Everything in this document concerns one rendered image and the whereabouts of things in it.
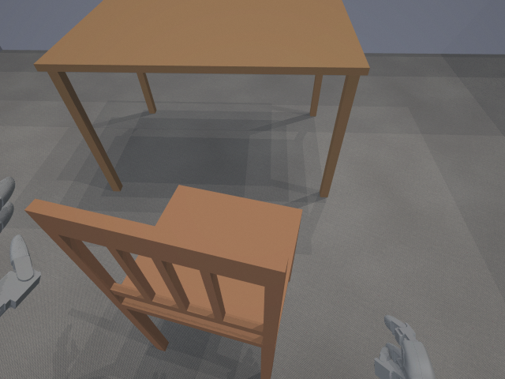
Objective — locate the chair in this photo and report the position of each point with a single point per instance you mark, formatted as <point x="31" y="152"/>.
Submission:
<point x="214" y="262"/>

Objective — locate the robot left hand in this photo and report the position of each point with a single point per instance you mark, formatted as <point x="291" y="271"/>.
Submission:
<point x="17" y="284"/>

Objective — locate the robot right hand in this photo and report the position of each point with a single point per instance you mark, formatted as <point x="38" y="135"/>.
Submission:
<point x="410" y="362"/>

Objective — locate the table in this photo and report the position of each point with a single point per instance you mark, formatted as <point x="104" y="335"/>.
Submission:
<point x="304" y="37"/>

